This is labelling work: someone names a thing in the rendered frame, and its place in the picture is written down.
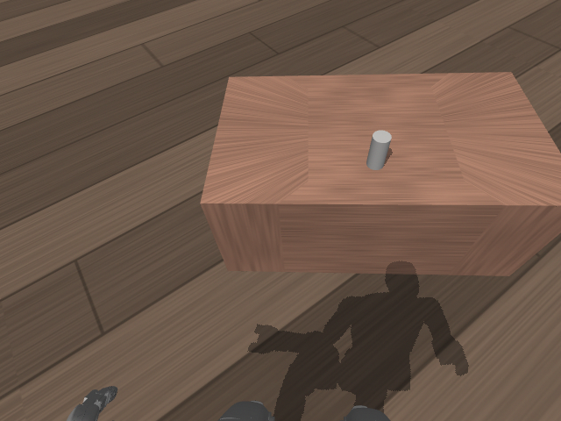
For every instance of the left robot hand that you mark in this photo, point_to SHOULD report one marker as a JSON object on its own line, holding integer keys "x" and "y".
{"x": 93, "y": 404}

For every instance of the can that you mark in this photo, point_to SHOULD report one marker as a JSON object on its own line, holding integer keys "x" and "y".
{"x": 378, "y": 150}

